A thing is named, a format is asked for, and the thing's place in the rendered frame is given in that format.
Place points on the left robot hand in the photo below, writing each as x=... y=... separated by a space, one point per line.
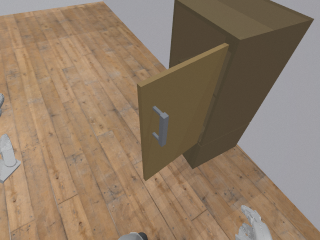
x=8 y=163

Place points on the right robot hand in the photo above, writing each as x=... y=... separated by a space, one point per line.
x=258 y=231

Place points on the handle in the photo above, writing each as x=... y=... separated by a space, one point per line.
x=163 y=127

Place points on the left robot shin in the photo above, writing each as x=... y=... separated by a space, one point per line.
x=135 y=233

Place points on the cupboard door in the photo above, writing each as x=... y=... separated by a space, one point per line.
x=183 y=92

